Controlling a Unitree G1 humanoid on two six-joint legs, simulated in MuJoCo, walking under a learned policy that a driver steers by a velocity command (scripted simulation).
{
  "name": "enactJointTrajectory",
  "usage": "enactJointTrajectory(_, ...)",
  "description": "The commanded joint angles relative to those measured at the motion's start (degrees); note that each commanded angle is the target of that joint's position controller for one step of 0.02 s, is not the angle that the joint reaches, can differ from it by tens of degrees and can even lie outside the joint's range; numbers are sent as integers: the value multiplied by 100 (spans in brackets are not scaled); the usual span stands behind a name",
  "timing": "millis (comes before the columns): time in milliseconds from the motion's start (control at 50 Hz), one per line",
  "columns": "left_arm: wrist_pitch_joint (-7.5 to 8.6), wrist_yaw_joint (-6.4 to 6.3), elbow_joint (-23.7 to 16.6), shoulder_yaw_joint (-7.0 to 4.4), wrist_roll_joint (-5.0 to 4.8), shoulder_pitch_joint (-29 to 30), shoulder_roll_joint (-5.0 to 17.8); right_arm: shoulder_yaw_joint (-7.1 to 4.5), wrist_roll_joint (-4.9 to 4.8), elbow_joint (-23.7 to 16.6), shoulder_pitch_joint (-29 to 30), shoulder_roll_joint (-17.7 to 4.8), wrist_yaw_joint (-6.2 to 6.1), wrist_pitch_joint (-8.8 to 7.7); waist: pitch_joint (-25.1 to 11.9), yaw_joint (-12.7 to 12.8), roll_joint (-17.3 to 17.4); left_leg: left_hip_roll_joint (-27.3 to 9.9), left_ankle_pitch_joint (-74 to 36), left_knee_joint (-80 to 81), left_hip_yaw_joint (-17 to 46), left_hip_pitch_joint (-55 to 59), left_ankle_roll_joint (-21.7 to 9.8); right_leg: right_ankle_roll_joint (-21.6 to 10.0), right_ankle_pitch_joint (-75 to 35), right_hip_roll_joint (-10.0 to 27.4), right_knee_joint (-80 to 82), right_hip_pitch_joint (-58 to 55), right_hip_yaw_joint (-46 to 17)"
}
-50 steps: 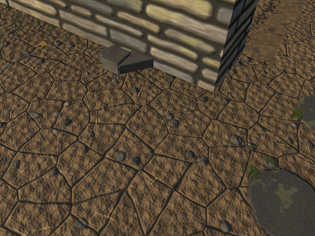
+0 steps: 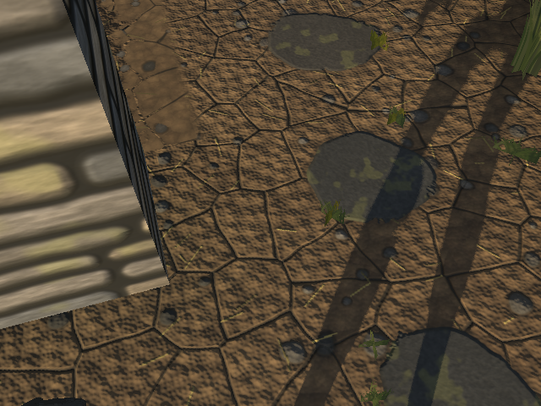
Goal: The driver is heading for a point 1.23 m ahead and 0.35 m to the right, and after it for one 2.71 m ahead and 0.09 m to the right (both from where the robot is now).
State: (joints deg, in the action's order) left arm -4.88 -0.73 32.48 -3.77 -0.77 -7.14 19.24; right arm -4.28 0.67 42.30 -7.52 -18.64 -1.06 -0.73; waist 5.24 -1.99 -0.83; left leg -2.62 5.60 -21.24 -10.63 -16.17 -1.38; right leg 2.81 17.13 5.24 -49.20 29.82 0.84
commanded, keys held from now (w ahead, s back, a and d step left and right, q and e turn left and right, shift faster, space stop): e+shift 0.38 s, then shift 0.10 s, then q+shift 0.34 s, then w+q+shift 0.18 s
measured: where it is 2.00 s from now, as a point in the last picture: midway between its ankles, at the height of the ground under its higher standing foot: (282, 273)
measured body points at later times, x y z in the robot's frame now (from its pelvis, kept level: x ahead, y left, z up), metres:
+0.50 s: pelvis +0.04 +0.00 -0.01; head +0.07 -0.01 +0.44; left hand +0.35 +0.17 -0.07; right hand +0.06 -0.33 -0.10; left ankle +0.12 +0.09 -0.74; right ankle +0.02 -0.13 -0.73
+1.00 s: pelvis +0.05 -0.02 +0.01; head +0.07 -0.03 +0.46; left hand +0.21 +0.24 -0.09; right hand +0.13 -0.34 -0.10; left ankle +0.10 +0.13 -0.65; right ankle -0.04 -0.12 -0.74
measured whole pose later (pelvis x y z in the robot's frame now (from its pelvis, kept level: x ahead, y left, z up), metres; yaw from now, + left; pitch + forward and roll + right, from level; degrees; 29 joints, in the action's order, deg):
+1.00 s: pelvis +0.05 -0.02 +0.01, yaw -11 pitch +2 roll +0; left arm 2.9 -2.1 38.9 -4.0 0.6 -16.0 15.8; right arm -6.1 -2.2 40.2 -13.0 -20.4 1.1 1.5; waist -0.6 1.6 1.5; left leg -3.1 14.7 -63.3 1.7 -35.2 3.3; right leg -0.6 15.9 1.1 -17.9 4.6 3.8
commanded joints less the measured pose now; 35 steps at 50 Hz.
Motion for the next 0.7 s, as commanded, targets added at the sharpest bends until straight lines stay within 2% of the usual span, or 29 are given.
enactJointTrajectory(20, -13, 93, -373, -181, 35, -156, 537, -271, -19, -358, 378, -1032, 72, -68, -1005, 163, 828, -1601, -274, 622, 743, 690, -987, -166, 37, -68, 652, -745, 255)
enactJointTrajectory(60, -27, 152, -340, -239, 13, -263, 565, -279, -94, -300, 392, -1017, 88, -21, -1051, 293, 791, -1583, -153, 169, 485, 754, -711, -353, -177, -210, 1533, -1194, 409)
enactJointTrajectory(80, -30, 121, -261, -311, 9, -442, 670, -258, -126, -208, 211, -891, 99, 5, -1079, 347, 621, -1425, 219, -254, 288, 574, -428, -530, -447, -360, 1985, -1619, 369)
enactJointTrajectory(100, -20, 48, -134, -451, -3, -874, 1020, -209, -103, -79, -77, -665, 121, 36, -1008, 442, -93, -1021, 966, -1281, -75, -139, 37, -878, -1463, -109, 2619, -2382, -343)
enactJointTrajectory(120, 25, -50, -173, -659, -31, -1175, 1917, -126, 141, -398, -61, -379, 79, 82, -805, 256, -1886, -71, 3039, -3010, -335, -2308, 744, -1929, -2906, 1402, 2831, -3174, -2938)
enactJointTrajectory(140, 237, -21, -372, -591, 211, -950, 1691, -168, 165, -611, 706, -583, 8, 27, -1158, 621, -1212, 203, 3113, -4125, 1081, -2597, 744, -2408, -2943, 1494, 2973, -2784, -3396)
enactJointTrajectory(160, 391, -3, -343, -554, 240, -669, 1536, -210, 12, -658, 768, -694, -22, 31, -1120, 425, -871, 216, 2604, -4431, 1406, -2678, 604, -2196, -2748, 1287, 3038, -2655, -2843)
enactJointTrajectory(180, 463, -30, -360, -545, 115, -375, 1416, -222, -34, -550, 569, -713, -61, 19, -1054, 210, -685, 159, 2078, -4340, 1541, -2644, 514, -1860, -2467, 966, 2972, -2509, -2463)
enactJointTrajectory(200, 441, -53, -412, -475, -12, -92, 1167, -239, 45, -481, 456, -749, -90, 14, -1103, 121, -562, 133, 1723, -4176, 1580, -2582, 498, -1641, -2414, 826, 2865, -2436, -2246)
enactJointTrajectory(220, 399, -91, -463, -412, -34, 51, 1052, -241, 100, -453, 419, -726, -82, 5, -1164, 38, -573, 216, 1508, -4120, 1562, -2217, 528, -1572, -2681, 669, 2770, -2117, -2081)
enactJointTrajectory(240, 356, -120, -480, -387, -10, 52, 997, -226, 89, -445, 389, -664, -44, -10, -1278, 7, -588, 356, 1362, -4034, 1538, -1932, 569, -1555, -2817, 552, 2705, -1956, -2034)
enactJointTrajectory(260, 309, -150, -480, -367, -12, 21, 909, -188, -7, -432, 366, -510, -17, -27, -1340, 8, -609, 438, 1264, -3653, 1520, -1825, 573, -1500, -2634, 448, 2665, -2002, -2021)
enactJointTrajectory(280, 286, -166, -485, -378, -14, -34, 923, -143, -56, -435, 433, -412, 6, -36, -1337, 72, -654, 530, 1197, -3196, 1534, -1707, 584, -1468, -2503, 374, 2616, -2011, -2107)
enactJointTrajectory(320, 248, -180, -496, -427, -34, -97, 1028, -90, -73, -471, 585, -306, 65, -52, -1334, 167, -753, 668, 1150, -2426, 1614, -1376, 577, -1418, -2190, 286, 2519, -1961, -2369)
enactJointTrajectory(380, 215, -143, -538, -465, -31, -80, 1100, -125, -108, -451, 468, -431, 148, -69, -1329, 203, -1013, 772, 1206, -1701, 1721, -827, 521, -1405, -1977, 249, 2495, -1808, -2924)
enactJointTrajectory(420, 210, -121, -551, -418, -39, 15, 977, -175, -120, -361, 159, -545, 182, -79, -1374, 143, -1167, 646, 1046, -1100, 1674, -412, 437, -1288, -1966, 211, 2310, -1846, -3061)
enactJointTrajectory(440, 202, -124, -546, -379, -70, 83, 888, -194, -106, -300, -12, -539, 192, -91, -1358, 55, -1132, 557, 540, -491, 1578, 7, 354, -1155, -1817, 84, 2126, -1713, -3007)
enactJointTrajectory(460, 200, -128, -498, -321, -65, -87, 718, -233, -53, -292, -52, -629, 174, -88, -1339, 110, -887, 197, 70, -59, 1744, 473, 199, -939, -1166, -162, 1824, -1445, -2835)
enactJointTrajectory(480, 193, -116, -419, -214, 37, -538, 357, -275, 43, -409, 84, -931, 143, -52, -1427, 403, 407, -961, -510, 230, 2918, 965, -227, -636, 692, -827, 638, -903, -2079)
enactJointTrajectory(500, 253, -137, -590, -256, 33, -451, 548, -296, 228, -375, 121, -1144, 153, -44, -918, 498, 1819, -1773, -1051, 592, 4478, 616, -1262, -321, 2108, -1438, -458, 99, -1345)
enactJointTrajectory(520, 307, -165, -394, -361, 110, -610, 936, -200, 165, -514, 369, -801, 154, -91, -823, 486, 1288, -1890, -803, 580, 4520, 413, -1582, -142, 1931, -1108, -1456, 115, -1539)
enactJointTrajectory(540, 303, -161, -224, -385, 99, -515, 987, -99, 83, -542, 523, -480, 140, -100, -745, 464, 811, -1505, -543, 444, 3854, 233, -1370, -51, 1549, -1069, -1702, -61, -1574)
enactJointTrajectory(560, 271, -173, -101, -291, 152, -512, 649, 7, 21, -530, 640, -232, 147, -106, -748, 519, 575, -1078, -93, 394, 3417, 169, -1084, 70, 1310, -978, -1484, -286, -1580)
enactJointTrajectory(580, 256, -151, -86, -188, 229, -518, 361, 96, -54, -484, 743, -80, 166, -106, -698, 545, 647, -895, 62, 406, 3271, 179, -977, 199, 1064, -758, -1091, -403, -1391)
enactJointTrajectory(600, 281, -103, -109, -106, 252, -417, 164, 87, -116, -451, 732, -172, 164, -50, -618, 524, 807, -623, -74, 395, 3013, 160, -877, 288, 964, -614, -462, -572, -953)
enactJointTrajectory(620, 334, -83, -183, -72, 226, -157, 101, -18, -162, -449, 583, -437, 148, 35, -521, 357, 991, -396, -390, 297, 2881, 183, -830, 326, 980, -667, 152, -711, -611)
enactJointTrajectory(640, 385, -87, -238, -76, 168, 90, 112, -152, -178, -421, 259, -770, 124, 114, -536, 147, 1105, -361, -695, 177, 2973, 391, -872, 330, 1093, -809, 579, -758, -436)
enactJointTrajectory(660, 420, -95, -231, -105, 95, 150, 175, -229, -171, -390, -31, -964, 103, 167, -672, 21, 1166, -436, -859, 94, 3199, 696, -935, 326, 1107, -924, 886, -792, -424)
enactJointTrajectory(700, 466, -104, -134, -159, -28, 2, 269, -269, -218, -435, -134, -992, 75, 210, -873, 45, 1279, -557, -924, 54, 3670, 1054, -979, 224, 769, -1007, 1586, -943, -540)
Velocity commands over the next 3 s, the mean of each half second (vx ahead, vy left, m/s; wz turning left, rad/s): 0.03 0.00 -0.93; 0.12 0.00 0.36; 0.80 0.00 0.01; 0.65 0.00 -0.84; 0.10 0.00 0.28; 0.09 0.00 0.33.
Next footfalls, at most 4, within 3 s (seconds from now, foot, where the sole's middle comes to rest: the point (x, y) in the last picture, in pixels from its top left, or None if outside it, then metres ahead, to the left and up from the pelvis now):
0.10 right None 0.06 -0.13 -0.78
0.46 left None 0.15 0.07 -0.78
0.78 right None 0.00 -0.13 -0.78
1.26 left None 0.31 0.17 -0.78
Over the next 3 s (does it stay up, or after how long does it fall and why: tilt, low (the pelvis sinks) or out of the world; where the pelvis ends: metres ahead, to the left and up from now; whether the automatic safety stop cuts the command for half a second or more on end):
stays up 0.86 -0.14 0.00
